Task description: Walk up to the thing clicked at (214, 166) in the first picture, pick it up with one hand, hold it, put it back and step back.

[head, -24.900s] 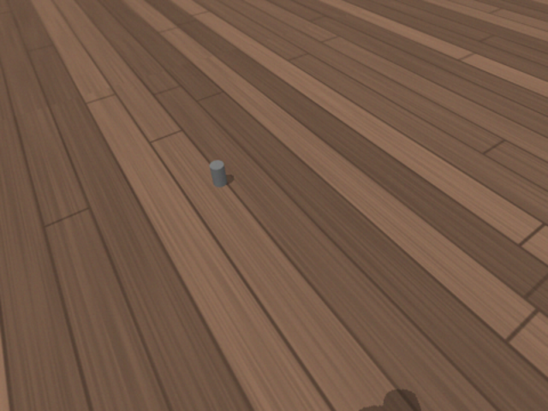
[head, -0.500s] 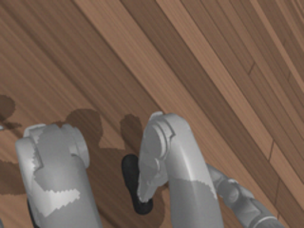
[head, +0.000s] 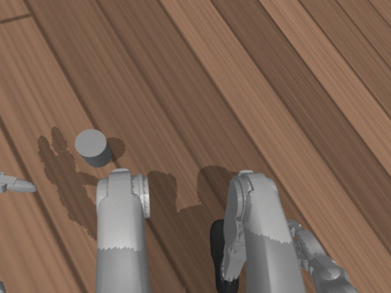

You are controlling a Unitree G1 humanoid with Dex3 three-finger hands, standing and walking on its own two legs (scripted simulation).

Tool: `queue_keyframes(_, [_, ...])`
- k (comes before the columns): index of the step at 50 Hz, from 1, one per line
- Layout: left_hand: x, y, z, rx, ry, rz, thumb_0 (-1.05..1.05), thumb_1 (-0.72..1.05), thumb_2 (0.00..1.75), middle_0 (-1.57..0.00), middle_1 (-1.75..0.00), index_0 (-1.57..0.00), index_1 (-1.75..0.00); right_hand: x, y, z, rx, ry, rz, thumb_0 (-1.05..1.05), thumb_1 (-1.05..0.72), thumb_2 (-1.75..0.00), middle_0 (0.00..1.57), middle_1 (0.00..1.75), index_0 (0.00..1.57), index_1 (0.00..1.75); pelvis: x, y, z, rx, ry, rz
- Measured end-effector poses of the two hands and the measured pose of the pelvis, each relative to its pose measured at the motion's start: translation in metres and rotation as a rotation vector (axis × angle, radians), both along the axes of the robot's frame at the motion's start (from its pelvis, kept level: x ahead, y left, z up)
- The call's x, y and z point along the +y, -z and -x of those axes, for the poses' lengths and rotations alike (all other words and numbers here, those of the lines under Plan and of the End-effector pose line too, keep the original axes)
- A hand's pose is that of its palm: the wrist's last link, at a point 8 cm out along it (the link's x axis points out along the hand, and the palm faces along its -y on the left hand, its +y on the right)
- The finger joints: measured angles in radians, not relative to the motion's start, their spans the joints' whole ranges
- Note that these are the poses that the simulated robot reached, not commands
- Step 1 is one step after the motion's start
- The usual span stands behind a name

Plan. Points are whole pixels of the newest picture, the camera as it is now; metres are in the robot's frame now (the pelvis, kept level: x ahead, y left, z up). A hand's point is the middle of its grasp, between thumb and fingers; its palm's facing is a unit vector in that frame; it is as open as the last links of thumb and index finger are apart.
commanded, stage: home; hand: left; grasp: from the side
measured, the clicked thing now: (95, 149) +0.41 +0.27 -0.28
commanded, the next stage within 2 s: none
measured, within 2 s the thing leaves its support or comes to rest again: neither
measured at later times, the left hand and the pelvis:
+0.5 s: hand out of the picture +0.25 +0.30 +0.11, palm faces +0.29 -0.85 -0.45, open 17.3 cm; pelvis +0.04 -0.02 +0.21, yaw +8 degrees
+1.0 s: hand out of the picture +0.24 +0.23 +0.32, palm faces +0.27 -0.91 -0.33, open 17.5 cm; pelvis +0.10 +0.01 +0.37, yaw +10 degrees
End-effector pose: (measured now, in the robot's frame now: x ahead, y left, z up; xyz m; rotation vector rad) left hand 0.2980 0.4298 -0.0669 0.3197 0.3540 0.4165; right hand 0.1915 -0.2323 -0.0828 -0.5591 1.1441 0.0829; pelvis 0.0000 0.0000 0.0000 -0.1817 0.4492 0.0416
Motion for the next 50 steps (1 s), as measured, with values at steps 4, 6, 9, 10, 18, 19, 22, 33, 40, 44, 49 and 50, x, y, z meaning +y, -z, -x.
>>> queue_keyframes(4, [0.004, -0.034, 0.020, 0.101, -0.049, -0.057, -0.02, -0.50, 0.09, -0.07, -0.06, -0.06, -0.06, -0.005, 0.000, 0.001, 0.018, 0.067, -0.044, 0.01, -0.91, -0.90, 0.21, 0.30, 0.21, 0.31, -0.003, -0.018, -0.002, 0.048, -0.015, -0.032])
queue_keyframes(6, [-0.003, -0.048, 0.030, 0.157, -0.059, -0.069, -0.02, -0.50, 0.09, -0.07, -0.06, -0.06, -0.06, -0.007, -0.004, 0.001, 0.026, 0.093, -0.064, 0.01, -0.91, -0.90, 0.21, 0.30, 0.21, 0.31, -0.005, -0.030, -0.003, 0.068, -0.021, -0.046])
queue_keyframes(9, [-0.021, -0.069, 0.042, 0.229, -0.058, -0.068, -0.02, -0.49, 0.09, -0.07, -0.06, -0.06, -0.07, -0.009, -0.018, -0.001, 0.026, 0.125, -0.088, 0.01, -0.90, -0.90, 0.21, 0.30, 0.21, 0.31, -0.008, -0.053, -0.004, 0.093, -0.028, -0.063])
queue_keyframes(10, [-0.029, -0.077, 0.045, 0.247, -0.054, -0.064, -0.02, -0.49, 0.09, -0.07, -0.06, -0.06, -0.07, -0.009, -0.025, -0.002, 0.023, 0.133, -0.095, 0.01, -0.90, -0.90, 0.21, 0.30, 0.21, 0.31, -0.010, -0.061, -0.005, 0.100, -0.031, -0.068])
queue_keyframes(18, [-0.079, -0.150, 0.066, 0.338, -0.079, 0.006, -0.02, -0.49, 0.08, -0.07, -0.06, -0.06, -0.07, -0.008, -0.107, -0.027, -0.075, 0.171, -0.119, 0.01, -0.90, -0.90, 0.21, 0.30, 0.20, 0.31, -0.018, -0.142, -0.017, 0.099, -0.052, -0.101])
queue_keyframes(19, [-0.082, -0.160, 0.068, 0.346, -0.090, 0.014, -0.02, -0.50, 0.08, -0.07, -0.06, -0.06, -0.07, -0.008, -0.119, -0.031, -0.094, 0.173, -0.120, 0.01, -0.90, -0.90, 0.21, 0.30, 0.20, 0.31, -0.018, -0.152, -0.019, 0.094, -0.055, -0.104])
queue_keyframes(22, [-0.090, -0.190, 0.072, 0.364, -0.115, 0.034, -0.01, -0.51, 0.07, -0.07, -0.06, -0.06, -0.06, -0.008, -0.156, -0.045, -0.158, 0.178, -0.119, 0.01, -0.90, -0.90, 0.21, 0.30, 0.20, 0.31, -0.019, -0.182, -0.027, 0.072, -0.065, -0.113])
queue_keyframes(33, [-0.125, -0.283, 0.081, 0.437, -0.135, 0.122, -0.01, -0.53, 0.06, -0.06, -0.06, -0.06, -0.06, 0.000, -0.279, -0.077, -0.335, 0.177, -0.110, 0.01, -0.90, -0.90, 0.20, 0.30, 0.20, 0.31, -0.011, -0.279, -0.059, -0.045, -0.099, -0.129])
queue_keyframes(40, [-0.144, -0.340, 0.084, 0.433, -0.120, 0.166, -0.01, -0.54, 0.05, -0.06, -0.06, -0.06, -0.06, 0.014, -0.337, -0.077, -0.389, 0.198, -0.113, 0.01, -0.90, -0.90, 0.20, 0.30, 0.20, 0.31, -0.001, -0.328, -0.077, -0.136, -0.116, -0.137])
queue_keyframes(44, [-0.153, -0.374, 0.085, 0.410, -0.097, 0.169, -0.01, -0.55, 0.05, -0.06, -0.05, -0.06, -0.06, 0.023, -0.361, -0.076, -0.423, 0.212, -0.128, 0.01, -0.90, -0.90, 0.20, 0.30, 0.20, 0.31, 0.005, -0.350, -0.086, -0.186, -0.123, -0.143])
queue_keyframes(49, [-0.161, -0.410, 0.084, 0.351, -0.067, 0.165, -0.01, -0.56, 0.04, -0.06, -0.05, -0.05, -0.05, 0.034, -0.379, -0.078, -0.469, 0.218, -0.156, 0.01, -0.90, -0.90, 0.21, 0.30, 0.20, 0.31, 0.010, -0.366, -0.095, -0.232, -0.127, -0.149])
queue_keyframes(50, [-0.162, -0.415, 0.084, 0.342, -0.063, 0.165, -0.01, -0.56, 0.04, -0.06, -0.05, -0.05, -0.05, 0.036, -0.382, -0.079, -0.478, 0.216, -0.163, 0.01, -0.90, -0.90, 0.21, 0.30, 0.20, 0.31, 0.011, -0.368, -0.096, -0.240, -0.127, -0.150])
